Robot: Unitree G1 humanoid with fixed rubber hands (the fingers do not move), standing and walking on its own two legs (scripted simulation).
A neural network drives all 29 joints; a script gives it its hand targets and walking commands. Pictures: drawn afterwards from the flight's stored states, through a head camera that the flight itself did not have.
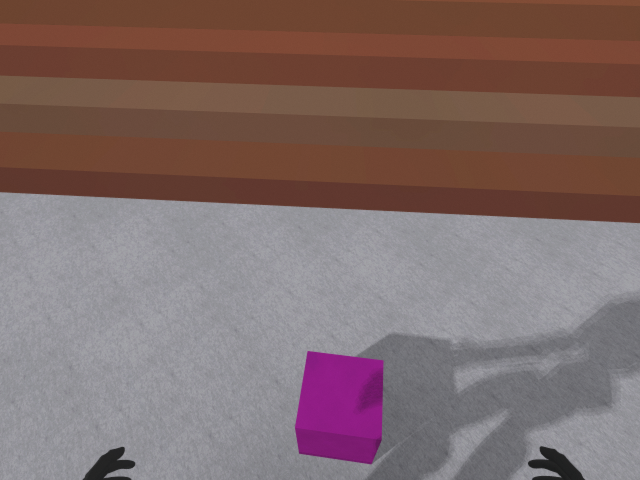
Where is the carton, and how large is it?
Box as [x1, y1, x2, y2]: [295, 351, 383, 463]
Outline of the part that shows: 307,351 295,424 299,453 371,463 381,440 383,360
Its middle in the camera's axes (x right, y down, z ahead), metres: +0.05 +0.49 +1.08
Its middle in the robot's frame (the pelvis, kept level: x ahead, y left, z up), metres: +0.42 -0.04 -0.65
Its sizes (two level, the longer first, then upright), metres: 0.210 0.200 0.250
